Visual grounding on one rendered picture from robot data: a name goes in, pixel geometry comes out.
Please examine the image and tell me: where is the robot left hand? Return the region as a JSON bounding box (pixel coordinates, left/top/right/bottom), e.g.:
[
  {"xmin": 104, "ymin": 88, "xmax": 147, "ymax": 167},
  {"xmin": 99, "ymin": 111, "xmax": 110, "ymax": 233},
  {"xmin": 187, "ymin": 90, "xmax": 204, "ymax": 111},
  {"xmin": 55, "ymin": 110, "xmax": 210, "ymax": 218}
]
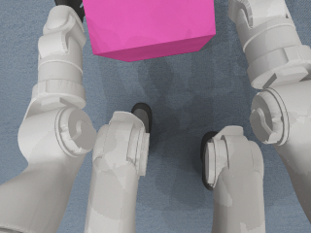
[{"xmin": 54, "ymin": 0, "xmax": 86, "ymax": 23}]

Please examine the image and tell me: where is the left robot forearm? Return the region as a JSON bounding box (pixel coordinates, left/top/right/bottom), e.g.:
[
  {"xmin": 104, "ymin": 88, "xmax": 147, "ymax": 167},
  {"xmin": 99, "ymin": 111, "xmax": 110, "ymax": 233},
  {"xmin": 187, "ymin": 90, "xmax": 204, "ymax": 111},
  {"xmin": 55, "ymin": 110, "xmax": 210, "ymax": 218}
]
[{"xmin": 22, "ymin": 5, "xmax": 86, "ymax": 122}]

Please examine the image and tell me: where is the left robot thigh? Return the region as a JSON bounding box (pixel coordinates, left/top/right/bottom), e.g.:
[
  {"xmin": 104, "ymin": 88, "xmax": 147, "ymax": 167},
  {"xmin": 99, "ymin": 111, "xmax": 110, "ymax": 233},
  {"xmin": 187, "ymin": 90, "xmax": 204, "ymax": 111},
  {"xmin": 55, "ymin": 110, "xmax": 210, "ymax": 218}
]
[{"xmin": 84, "ymin": 120, "xmax": 150, "ymax": 233}]

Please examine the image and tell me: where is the robot right upper arm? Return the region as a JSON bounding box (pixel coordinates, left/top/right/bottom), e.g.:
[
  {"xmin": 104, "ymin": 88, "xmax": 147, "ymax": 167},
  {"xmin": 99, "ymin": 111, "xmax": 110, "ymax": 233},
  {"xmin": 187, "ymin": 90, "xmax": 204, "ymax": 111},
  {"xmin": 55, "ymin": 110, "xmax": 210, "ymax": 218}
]
[{"xmin": 249, "ymin": 80, "xmax": 311, "ymax": 224}]

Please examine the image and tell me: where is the robot left upper arm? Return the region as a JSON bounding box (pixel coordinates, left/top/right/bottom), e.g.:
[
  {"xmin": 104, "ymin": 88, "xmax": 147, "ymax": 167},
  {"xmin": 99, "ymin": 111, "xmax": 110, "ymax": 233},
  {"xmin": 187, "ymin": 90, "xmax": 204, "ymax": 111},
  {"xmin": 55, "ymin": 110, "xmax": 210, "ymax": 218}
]
[{"xmin": 0, "ymin": 106, "xmax": 97, "ymax": 233}]

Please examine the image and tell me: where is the right robot forearm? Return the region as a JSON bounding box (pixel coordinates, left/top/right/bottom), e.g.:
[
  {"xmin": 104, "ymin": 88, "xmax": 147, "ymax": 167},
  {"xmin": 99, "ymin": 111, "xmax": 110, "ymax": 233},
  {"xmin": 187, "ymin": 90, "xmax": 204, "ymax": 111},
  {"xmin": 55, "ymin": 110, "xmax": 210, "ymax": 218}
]
[{"xmin": 227, "ymin": 0, "xmax": 311, "ymax": 89}]

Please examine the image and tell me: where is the left robot foot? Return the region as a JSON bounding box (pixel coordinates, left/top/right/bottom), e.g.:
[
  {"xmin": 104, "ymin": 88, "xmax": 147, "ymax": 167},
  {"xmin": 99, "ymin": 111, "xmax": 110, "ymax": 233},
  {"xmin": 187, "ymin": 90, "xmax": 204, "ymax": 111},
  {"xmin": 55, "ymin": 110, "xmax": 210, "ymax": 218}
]
[{"xmin": 131, "ymin": 102, "xmax": 153, "ymax": 134}]

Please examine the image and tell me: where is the carton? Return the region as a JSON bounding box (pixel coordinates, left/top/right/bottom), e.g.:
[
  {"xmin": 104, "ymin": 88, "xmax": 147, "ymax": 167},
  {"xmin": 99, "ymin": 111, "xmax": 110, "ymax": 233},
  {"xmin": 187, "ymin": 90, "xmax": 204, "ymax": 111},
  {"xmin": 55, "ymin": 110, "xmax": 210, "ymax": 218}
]
[{"xmin": 83, "ymin": 0, "xmax": 216, "ymax": 62}]

